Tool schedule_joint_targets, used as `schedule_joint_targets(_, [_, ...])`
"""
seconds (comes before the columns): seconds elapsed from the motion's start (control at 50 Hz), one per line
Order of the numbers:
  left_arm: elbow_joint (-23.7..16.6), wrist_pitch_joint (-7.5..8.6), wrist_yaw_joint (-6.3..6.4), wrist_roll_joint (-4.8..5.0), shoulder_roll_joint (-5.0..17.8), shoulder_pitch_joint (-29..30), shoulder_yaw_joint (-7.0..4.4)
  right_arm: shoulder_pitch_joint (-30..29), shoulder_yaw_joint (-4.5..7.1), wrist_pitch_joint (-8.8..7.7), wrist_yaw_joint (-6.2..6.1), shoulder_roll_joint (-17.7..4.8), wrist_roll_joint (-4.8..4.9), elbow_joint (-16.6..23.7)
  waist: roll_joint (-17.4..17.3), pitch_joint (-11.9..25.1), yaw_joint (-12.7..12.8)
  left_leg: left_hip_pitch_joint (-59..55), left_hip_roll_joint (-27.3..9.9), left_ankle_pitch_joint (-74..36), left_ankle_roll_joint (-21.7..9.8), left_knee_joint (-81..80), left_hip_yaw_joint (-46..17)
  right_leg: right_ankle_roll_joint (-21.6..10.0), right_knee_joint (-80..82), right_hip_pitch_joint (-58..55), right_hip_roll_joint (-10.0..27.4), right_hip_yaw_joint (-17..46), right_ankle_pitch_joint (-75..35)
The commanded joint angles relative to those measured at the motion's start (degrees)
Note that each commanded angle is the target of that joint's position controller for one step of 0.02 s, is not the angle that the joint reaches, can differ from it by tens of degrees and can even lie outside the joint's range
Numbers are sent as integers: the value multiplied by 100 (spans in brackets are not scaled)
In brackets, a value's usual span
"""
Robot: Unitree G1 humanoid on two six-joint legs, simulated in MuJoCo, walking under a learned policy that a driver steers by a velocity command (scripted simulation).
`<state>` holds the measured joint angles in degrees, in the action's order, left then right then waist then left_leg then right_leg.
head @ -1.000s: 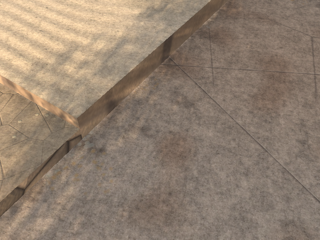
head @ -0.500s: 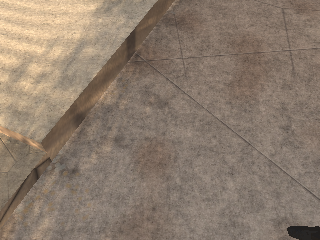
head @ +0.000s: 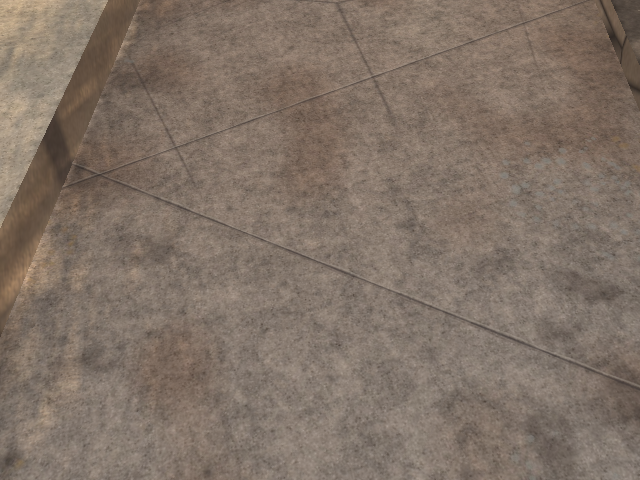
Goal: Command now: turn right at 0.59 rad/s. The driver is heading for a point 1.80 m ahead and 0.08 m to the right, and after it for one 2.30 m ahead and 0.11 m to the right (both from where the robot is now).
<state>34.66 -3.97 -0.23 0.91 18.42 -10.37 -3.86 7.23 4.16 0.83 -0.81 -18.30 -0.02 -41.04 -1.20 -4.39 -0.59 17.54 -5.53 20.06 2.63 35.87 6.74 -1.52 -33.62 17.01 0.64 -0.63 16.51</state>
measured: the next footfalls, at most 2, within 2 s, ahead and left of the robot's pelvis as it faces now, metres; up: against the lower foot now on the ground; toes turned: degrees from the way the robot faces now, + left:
left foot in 0.48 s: +0.09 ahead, +0.11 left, +0.00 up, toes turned -21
right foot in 0.80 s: -0.01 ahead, -0.13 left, +0.00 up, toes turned -15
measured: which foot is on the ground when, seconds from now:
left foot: up 0.00-0.46, down 0.48-1.00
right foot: down 0.00-0.48, up 0.50-0.78, down 0.80-1.00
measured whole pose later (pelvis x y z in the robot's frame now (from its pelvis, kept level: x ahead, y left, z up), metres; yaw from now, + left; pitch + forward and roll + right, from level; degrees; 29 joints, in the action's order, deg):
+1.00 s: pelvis +0.01 -0.01 +0.01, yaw -19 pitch -2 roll +0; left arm 41.6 -1.0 1.0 -0.9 14.2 -12.5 -1.7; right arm 9.9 1.2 -0.2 -0.4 -15.4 -0.6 -47.1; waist -0.9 -2.4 -0.9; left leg 11.1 -0.8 15.2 2.2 27.9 -2.7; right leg 0.2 -29.2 9.7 -1.0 4.2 17.7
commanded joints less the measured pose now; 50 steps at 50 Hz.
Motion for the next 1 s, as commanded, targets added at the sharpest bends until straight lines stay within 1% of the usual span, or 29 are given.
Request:
schedule_joint_targets(0.02, [-469,213,45,-273,1497,-713,-399,-453,124,-79,-57,-519,-135,638,1568,1075,531,1991,585,2012,168,2869,-820,-1924,1449,-1353,2210,3183,-3288])
schedule_joint_targets(0.04, [-420,324,16,-290,1321,-496,-342,-505,186,-54,-98,-679,11,615,1104,824,380,2042,443,1526,89,3165,-1017,-1710,1526,-1170,1868,2671,-2691])
schedule_joint_targets(0.06, [-396,370,41,-171,1149,-190,-313,-375,222,-35,-130,-709,22,529,897,665,200,2070,357,981,43,3065,-1079,-1361,1499,-1084,1519,2291,-2220])
schedule_joint_targets(0.08, [-426,363,75,-76,977,2,-252,-292,244,-18,-166,-714,-21,422,800,657,131,2038,319,658,72,2976,-1108,-1154,1455,-1088,1332,2109,-2127])
schedule_joint_targets(0.1, [-450,344,113,-41,928,122,-208,-201,252,-15,-165,-704,-62,393,840,693,54,1852,384,374,136,3036,-1080,-1110,1427,-966,1196,1962,-2410])
schedule_joint_targets(0.14, [-465,320,166,-82,857,86,-166,-94,234,-41,-125,-600,-22,354,856,887,17,1630,511,52,217,3032,-1057,-1137,1396,-1013,1073,1866,-2680])
schedule_joint_targets(0.26, [-422,256,234,-53,1011,-90,-236,-405,153,-89,-75,-445,18,427,918,839,204,1414,651,-48,319,1418,-1194,-1158,1269,-1248,962,2296,-2076])
schedule_joint_targets(0.36, [-447,196,173,-43,1069,36,-278,-398,160,-174,12,-488,67,440,1019,807,229,743,814,179,228,553,-1262,-1183,1140,-924,883,2866,-2060])
schedule_joint_targets(0.42, [-457,160,154,-9,991,185,-258,-178,167,-242,86,-508,87,387,1063,977,165,316,798,39,124,-126,-1210,-1087,889,-1056,832,3055,-2551])
schedule_joint_targets(0.46, [-449,133,182,61,858,330,-204,116,167,-287,126,-447,45,281,963,1029,-49,-476,718,-1100,-42,-1383,-1067,-786,644,-809,580,2921,-2265])
schedule_joint_targets(0.48, [-394,148,192,16,675,102,-147,138,190,-291,108,-606,-38,307,614,1087,35,-1044,200,-1791,-242,-1643,-1469,-474,369,-426,334,2681,-1354])
schedule_joint_targets(0.5, [-341,182,172,-137,393,-326,-53,-42,212,-260,74,-943,-136,441,-743,1120,374,-1486,-878,-3050,-755,-1729,-2590,-102,-662,210,-419,1833,726])
schedule_joint_targets(0.52, [-431,216,216,-85,737,-106,-172,-12,194,-265,98,-921,-259,371,-1346,735,240,-989,-1529,-3320,-1747,-1844,-3492,216,-1520,896,-824,1259,2175])
schedule_joint_targets(0.54, [-309,228,254,-101,1104,-182,-298,-99,154,-294,104,-770,-169,414,-863,636,183,-861,-1562,-2990,-1954,-1861,-3387,415,-2445,979,-577,1290,2089])
schedule_joint_targets(0.56, [-208,212,255,-65,1128,-163,-344,-207,120,-296,79,-663,-90,395,-670,578,213,-879,-1258,-2708,-1764,-1793,-2995,510,-2833,1077,-547,1288,1760])
schedule_joint_targets(0.58, [-84,157,275,-58,952,-223,-322,-304,79,-296,65,-569,-26,400,-562,543,236,-916,-972,-2470,-1553,-1731,-2627,619,-2959,1098,-518,1309,1529])
schedule_joint_targets(0.6, [-55,121,277,-65,808,-226,-285,-356,35,-297,53,-481,22,374,-574,501,212,-969,-880,-2607,-1503,-1672,-2474,701,-2990,1133,-485,1343,1305])
schedule_joint_targets(0.62, [-28,113,258,-48,618,-207,-226,-325,-6,-278,43,-414,19,330,-598,508,207,-949,-717,-2784,-1476,-1652,-2221,755,-2803,992,-470,1232,1182])
schedule_joint_targets(0.66, [-61,135,232,-36,372,-53,-123,-241,-27,-233,32,-376,-16,252,-777,603,125,-1145,-531,-2947,-1448,-1595,-1922,816,-1945,740,-289,862,1055])
schedule_joint_targets(0.7, [-81,166,207,-54,186,134,-26,-151,-3,-162,28,-492,-16,205,-909,703,-29,-1186,-470,-3111,-1427,-1496,-1812,820,-928,256,-106,491,1071])
schedule_joint_targets(0.74, [5,184,199,-6,290,73,-52,42,18,-101,33,-629,6,128,-939,770,-107,-1245,-528,-3207,-1460,-1389,-1934,777,-78,-117,-137,320,677])
schedule_joint_targets(0.78, [203,200,191,-45,305,-239,-58,65,-35,-100,49,-555,87,48,-784,721,96,-1015,-426,-3067,-1246,-1288,-1867,581,1458,-854,-172,230,-658])
schedule_joint_targets(0.8, [182,208,211,-106,486,-215,-73,271,-75,-170,65,-480,66,-20,-549,783,38,-713,-362,-2734,-954,-1309,-1854,420,1582,-1376,45,564,-1334])
schedule_joint_targets(0.82, [132,200,261,-152,874,-259,-139,376,-121,-271,116,-399,-79,0,156,985,-123,-404,-100,-2196,-621,-1082,-1523,194,1113,-1812,560,1011,-2669])
schedule_joint_targets(0.84, [245,194,220,-170,811,-149,-134,465,-152,-320,133,-241,-101,-61,788,1043,-252,-637,306,-1195,-313,-1213,-1061,-112,861,-1357,543,969,-2010])
schedule_joint_targets(0.86, [176,220,153,-173,498,-49,-70,151,-151,-313,120,-371,-129,-98,561,852,-21,-748,384,-1020,-121,-1097,-966,-170,968,-1059,426,972,-1351])
schedule_joint_targets(0.88, [235,251,137,-213,357,-67,-20,4,-142,-293,106,-361,-105,-103,475,725,18,-743,399,-1038,-83,-1050,-942,-120,1050,-884,385,976,-1029])
schedule_joint_targets(0.92, [285,330,130,-201,372,-60,-1,34,-149,-202,48,-330,-64,-159,521,438,7,-695,390,-1224,-102,-1009,-964,-35,1088,-630,315,959,-997])
schedule_joint_targets(1.0, [396,416,146,-183,289,-178,57,174,-142,-151,-16,-313,-50,-353,483,309,-17,-744,371,-1268,-77,-1015,-986,-3,1085,-452,271,948,-936])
